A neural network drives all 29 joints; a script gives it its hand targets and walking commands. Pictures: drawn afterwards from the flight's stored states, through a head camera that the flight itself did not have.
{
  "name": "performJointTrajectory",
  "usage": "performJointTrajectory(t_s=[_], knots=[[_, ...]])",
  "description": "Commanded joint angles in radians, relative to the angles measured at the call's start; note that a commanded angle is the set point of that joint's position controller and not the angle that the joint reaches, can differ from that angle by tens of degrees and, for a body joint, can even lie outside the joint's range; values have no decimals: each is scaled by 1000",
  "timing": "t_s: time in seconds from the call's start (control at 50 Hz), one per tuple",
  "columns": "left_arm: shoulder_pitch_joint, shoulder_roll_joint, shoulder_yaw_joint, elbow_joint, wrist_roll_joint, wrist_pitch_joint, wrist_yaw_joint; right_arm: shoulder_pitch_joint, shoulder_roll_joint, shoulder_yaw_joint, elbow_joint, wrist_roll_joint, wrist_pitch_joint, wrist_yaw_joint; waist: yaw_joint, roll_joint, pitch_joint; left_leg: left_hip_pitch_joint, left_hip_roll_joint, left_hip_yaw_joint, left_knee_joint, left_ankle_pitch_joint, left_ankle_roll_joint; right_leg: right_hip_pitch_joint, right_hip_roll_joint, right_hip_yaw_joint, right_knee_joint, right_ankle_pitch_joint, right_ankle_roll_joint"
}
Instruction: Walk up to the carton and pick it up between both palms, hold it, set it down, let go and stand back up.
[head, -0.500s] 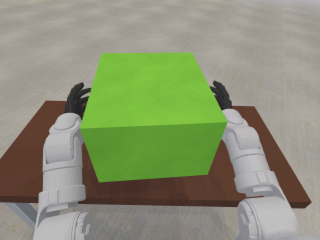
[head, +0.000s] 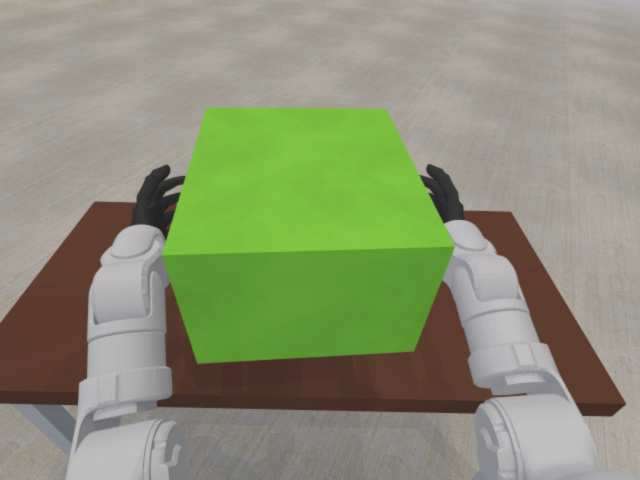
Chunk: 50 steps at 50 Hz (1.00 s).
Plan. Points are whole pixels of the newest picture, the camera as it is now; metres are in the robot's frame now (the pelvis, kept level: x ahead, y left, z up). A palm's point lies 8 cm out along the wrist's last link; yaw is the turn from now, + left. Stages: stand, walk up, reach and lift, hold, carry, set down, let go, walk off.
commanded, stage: hold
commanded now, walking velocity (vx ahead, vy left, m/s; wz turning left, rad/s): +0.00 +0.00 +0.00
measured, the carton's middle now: (303, 220) +0.41 +0.00 +0.15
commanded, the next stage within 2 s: none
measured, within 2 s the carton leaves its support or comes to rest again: neither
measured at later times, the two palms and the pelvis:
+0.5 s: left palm (148, 230) +0.36 +0.18 +0.18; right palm (445, 223) +0.36 -0.18 +0.17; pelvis +0.00 +0.00 +0.00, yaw +0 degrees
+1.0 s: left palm (152, 229) +0.36 +0.18 +0.18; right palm (447, 223) +0.36 -0.18 +0.17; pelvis +0.00 +0.00 +0.00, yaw +0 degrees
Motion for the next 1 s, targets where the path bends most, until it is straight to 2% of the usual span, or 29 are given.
performJointTrajectory(t_s=[0.0,0.02,0.04,0.06,0.14,0.16,0.18,0.2,0.3,0.36,0.38,0.42,0.46,0.5,0.54,0.56,0.58,0.64,0.68,0.7,0.74,0.78,0.8,0.82,0.84,0.88,0.9,0.92,0.98], knots=[[-760,-485,-529,-255,-184,-97,-138,-796,593,423,-412,151,-81,153,1,1,-461,-105,-49,36,-60,307,-43,374,48,6,50,185,9],[-728,-480,-516,-226,-181,-94,-139,-785,590,429,-411,159,-78,153,11,-9,-438,-104,-56,42,-58,302,-39,379,46,14,47,197,9],[-759,-475,-520,-233,-175,-92,-139,-766,587,416,-366,148,-73,154,-9,14,-420,-116,-56,39,-64,274,-44,364,44,11,43,164,5],[-759,-477,-520,-229,-175,-89,-141,-778,570,399,-365,153,-74,158,9,20,-406,-134,-52,39,-71,204,-43,350,40,18,38,106,1],[-720,-491,-549,-225,-180,-82,-145,-758,550,376,-358,137,-70,154,-23,33,-423,-123,-47,39,-70,231,-54,353,45,10,41,121,-2],[-728,-484,-526,-211,-176,-80,-148,-721,554,363,-310,130,-62,155,-30,32,-363,-143,-52,38,-79,203,-52,356,34,15,35,110,0],[-724,-490,-542,-260,-187,-84,-145,-737,568,384,-366,147,-71,154,-22,38,-444,-105,-51,39,-61,278,-55,367,41,15,50,169,4],[-718,-494,-544,-273,-185,-80,-144,-723,552,394,-354,152,-67,154,-31,55,-447,-88,-44,28,-53,323,-64,369,47,12,50,182,1],[-707,-468,-515,-213,-170,-72,-152,-779,547,400,-391,144,-60,147,-10,5,-398,-133,-49,33,-61,258,-43,374,40,18,42,150,4],[-681,-471,-501,-238,-155,-67,-153,-722,567,416,-371,165,-58,147,-1,32,-405,-105,-55,45,-58,304,-50,381,45,17,45,198,6],[-748,-481,-522,-255,-174,-76,-149,-772,561,417,-381,157,-61,151,-11,27,-420,-112,-51,35,-60,290,-51,364,47,13,45,172,2],[-712,-482,-525,-271,-181,-76,-146,-769,573,432,-423,169,-64,147,10,7,-435,-102,-46,31,-50,335,-53,383,51,17,43,194,4],[-782,-471,-540,-240,-184,-80,-145,-786,567,394,-376,150,-63,150,-12,22,-395,-141,-47,34,-63,229,-49,336,42,22,41,120,-3],[-745,-484,-528,-268,-178,-81,-146,-755,590,421,-384,160,-62,154,7,13,-413,-115,-45,45,-60,282,-48,348,51,17,47,156,-1],[-685,-470,-486,-182,-155,-61,-153,-744,554,389,-339,143,-47,153,14,-4,-355,-136,-45,42,-77,229,-42,348,47,19,30,117,-3],[-676,-482,-506,-204,-163,-65,-154,-753,556,397,-372,155,-58,153,0,0,-398,-128,-43,38,-69,253,-40,371,44,23,37,157,-3],[-724,-480,-510,-215,-172,-69,-154,-757,547,374,-346,143,-55,154,-14,14,-390,-132,-38,34,-73,233,-47,344,45,21,38,127,-6],[-720,-475,-502,-171,-158,-69,-153,-750,555,366,-322,127,-58,161,-7,10,-354,-153,-48,46,-89,193,-41,346,41,15,33,103,-8],[-758,-504,-552,-281,-187,-83,-146,-753,571,375,-369,151,-70,162,-23,49,-463,-105,-44,39,-64,282,-58,358,47,15,50,162,-12],[-741,-507,-543,-244,-181,-77,-141,-773,559,386,-362,151,-70,161,-15,48,-443,-93,-43,34,-54,278,-57,341,46,15,44,140,-6],[-750,-490,-558,-277,-200,-91,-133,-759,586,417,-412,156,-76,158,-5,17,-495,-78,-47,36,-47,321,-53,356,47,16,49,187,0],[-762,-486,-519,-199,-176,-84,-139,-760,563,381,-319,130,-59,161,-13,17,-390,-129,-49,34,-80,192,-48,327,44,11,33,81,-4],[-742,-487,-522,-226,-185,-86,-139,-747,566,387,-348,138,-62,165,-9,17,-431,-127,-46,35,-77,206,-44,347,42,10,44,111,-2],[-751,-502,-536,-206,-176,-80,-139,-786,554,376,-336,129,-67,164,-18,41,-387,-136,-43,35,-78,202,-49,314,44,13,39,75,-7],[-760,-509,-527,-204,-178,-82,-136,-800,560,379,-354,129,-71,168,-8,29,-390,-143,-41,28,-87,170,-44,318,43,5,37,58,-6],[-724,-494,-509,-185,-159,-78,-143,-780,563,384,-335,137,-66,167,-1,12,-369,-150,-44,38,-85,195,-40,333,43,12,34,98,0],[-735,-494,-519,-224,-175,-83,-142,-790,578,405,-373,148,-76,166,7,4,-433,-131,-49,37,-74,220,-37,357,43,12,40,127,3],[-758,-482,-502,-200,-166,-85,-142,-768,573,388,-309,132,-64,162,-5,7,-362,-144,-50,38,-87,191,-37,345,37,15,35,101,1],[-738,-484,-485,-198,-157,-84,-146,-786,591,404,-348,143,-69,158,4,-9,-403,-136,-52,41,-74,230,-29,367,39,11,42,147,10]])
